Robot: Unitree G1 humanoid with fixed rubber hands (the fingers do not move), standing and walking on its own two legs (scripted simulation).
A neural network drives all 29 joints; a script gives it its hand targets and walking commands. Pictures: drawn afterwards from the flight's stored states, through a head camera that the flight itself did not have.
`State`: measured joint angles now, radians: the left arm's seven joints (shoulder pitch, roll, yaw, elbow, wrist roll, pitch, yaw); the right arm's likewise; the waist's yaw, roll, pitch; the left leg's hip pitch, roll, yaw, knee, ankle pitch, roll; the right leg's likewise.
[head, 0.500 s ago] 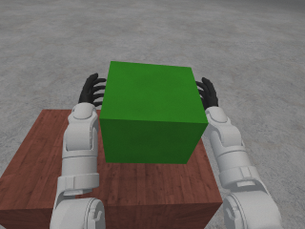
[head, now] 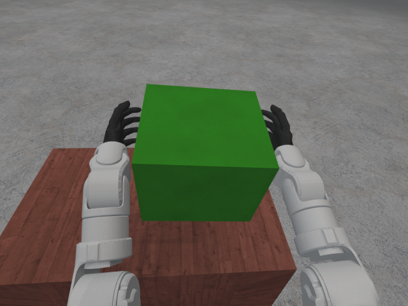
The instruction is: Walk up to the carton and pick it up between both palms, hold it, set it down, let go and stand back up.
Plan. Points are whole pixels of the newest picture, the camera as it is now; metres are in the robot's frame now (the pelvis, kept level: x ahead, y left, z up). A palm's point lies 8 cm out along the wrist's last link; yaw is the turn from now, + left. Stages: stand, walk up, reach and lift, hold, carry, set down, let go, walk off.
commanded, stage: hold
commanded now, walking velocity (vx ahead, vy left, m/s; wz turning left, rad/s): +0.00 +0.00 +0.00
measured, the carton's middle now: (199, 154) +0.36 +0.01 +0.15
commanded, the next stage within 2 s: none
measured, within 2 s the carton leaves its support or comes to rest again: neither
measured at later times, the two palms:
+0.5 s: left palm (112, 141) +0.35 +0.17 +0.19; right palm (275, 142) +0.36 -0.14 +0.18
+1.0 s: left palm (114, 143) +0.35 +0.16 +0.19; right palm (277, 144) +0.36 -0.15 +0.18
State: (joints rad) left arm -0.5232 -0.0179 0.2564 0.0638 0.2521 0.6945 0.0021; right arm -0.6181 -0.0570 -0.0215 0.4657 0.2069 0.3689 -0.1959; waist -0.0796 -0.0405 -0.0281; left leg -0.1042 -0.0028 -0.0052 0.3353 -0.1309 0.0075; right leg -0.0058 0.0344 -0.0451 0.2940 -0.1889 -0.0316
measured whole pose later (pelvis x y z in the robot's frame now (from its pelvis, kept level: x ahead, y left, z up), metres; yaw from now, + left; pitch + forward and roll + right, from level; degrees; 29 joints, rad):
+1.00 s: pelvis +0.00 +0.00 +0.00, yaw +0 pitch -6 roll +0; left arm -0.55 -0.01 0.26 0.10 0.26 0.71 0.00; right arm -0.65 -0.05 -0.04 0.51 0.19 0.37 -0.18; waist -0.07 -0.05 -0.03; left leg -0.10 -0.01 0.00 0.33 -0.12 0.01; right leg -0.01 0.03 -0.04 0.30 -0.19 -0.03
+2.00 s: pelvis +0.01 +0.00 +0.00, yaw +0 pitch -6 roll +0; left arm -0.51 -0.02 0.25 0.04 0.26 0.71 0.00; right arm -0.62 -0.06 -0.02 0.47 0.21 0.37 -0.19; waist -0.09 -0.04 -0.03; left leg -0.10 -0.01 -0.01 0.34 -0.14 0.01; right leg 0.00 0.03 -0.05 0.29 -0.19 -0.03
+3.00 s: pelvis +0.00 +0.00 +0.00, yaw -1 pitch -6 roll +0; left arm -0.52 -0.02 0.26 0.06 0.27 0.71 0.00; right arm -0.62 -0.06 -0.02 0.48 0.20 0.36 -0.19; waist -0.08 -0.04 -0.02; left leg -0.10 -0.01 0.00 0.34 -0.14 0.01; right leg 0.00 0.03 -0.05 0.30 -0.19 -0.03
